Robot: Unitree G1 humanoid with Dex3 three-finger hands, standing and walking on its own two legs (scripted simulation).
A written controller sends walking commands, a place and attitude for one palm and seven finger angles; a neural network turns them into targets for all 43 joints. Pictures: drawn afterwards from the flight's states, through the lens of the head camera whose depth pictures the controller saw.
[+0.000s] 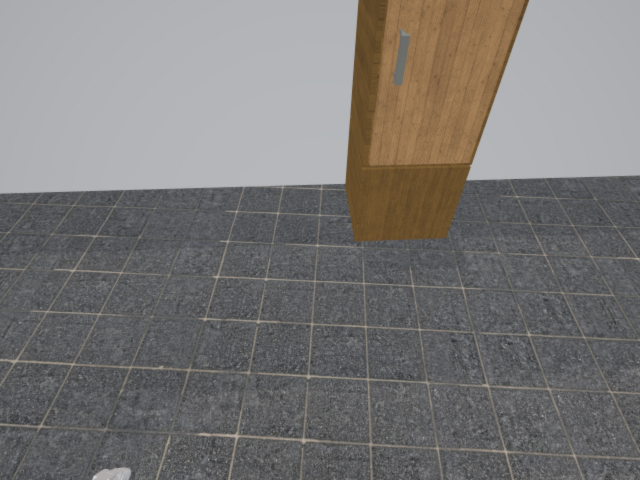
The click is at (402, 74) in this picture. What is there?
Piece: cupboard door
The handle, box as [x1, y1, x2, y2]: [393, 29, 409, 84]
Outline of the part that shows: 402,29 399,30 399,33 401,35 396,68 393,72 395,84 401,84 409,40 408,33 405,33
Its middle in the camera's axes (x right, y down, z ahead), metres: +0.23 -0.52 +1.11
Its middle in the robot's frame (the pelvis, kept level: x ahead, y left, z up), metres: +1.20 -0.17 +0.05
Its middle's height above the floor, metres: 0.82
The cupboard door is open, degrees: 0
